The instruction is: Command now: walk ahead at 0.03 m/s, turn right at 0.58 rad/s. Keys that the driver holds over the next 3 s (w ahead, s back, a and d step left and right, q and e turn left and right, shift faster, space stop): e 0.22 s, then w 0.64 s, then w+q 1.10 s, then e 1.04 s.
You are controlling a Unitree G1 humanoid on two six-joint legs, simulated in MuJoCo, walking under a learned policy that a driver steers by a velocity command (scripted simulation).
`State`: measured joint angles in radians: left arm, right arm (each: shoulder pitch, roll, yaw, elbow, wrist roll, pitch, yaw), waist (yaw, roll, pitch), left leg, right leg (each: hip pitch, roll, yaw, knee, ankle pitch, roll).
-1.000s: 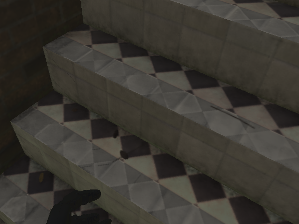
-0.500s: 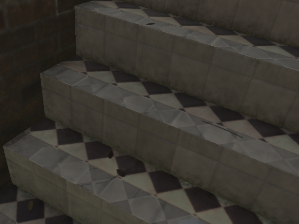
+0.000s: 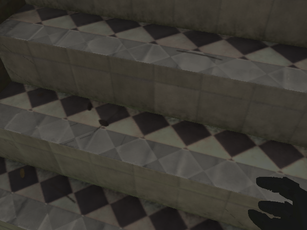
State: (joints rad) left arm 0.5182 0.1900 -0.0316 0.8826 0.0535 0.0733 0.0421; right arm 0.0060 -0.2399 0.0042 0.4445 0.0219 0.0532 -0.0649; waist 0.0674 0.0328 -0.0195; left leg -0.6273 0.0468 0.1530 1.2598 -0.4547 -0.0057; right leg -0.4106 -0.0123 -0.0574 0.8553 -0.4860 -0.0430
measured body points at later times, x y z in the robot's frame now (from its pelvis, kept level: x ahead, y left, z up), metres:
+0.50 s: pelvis -0.07 +0.05 -0.19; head -0.08 +0.07 +0.26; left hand +0.16 +0.16 -0.28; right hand -0.10 -0.19 -0.31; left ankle -0.08 +0.15 -0.92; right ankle -0.11 -0.09 -0.55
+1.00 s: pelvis +0.00 -0.13 -0.04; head -0.05 -0.13 +0.41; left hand +0.12 +0.09 -0.17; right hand +0.09 -0.39 -0.14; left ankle +0.02 +0.05 -0.47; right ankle +0.03 -0.22 -0.70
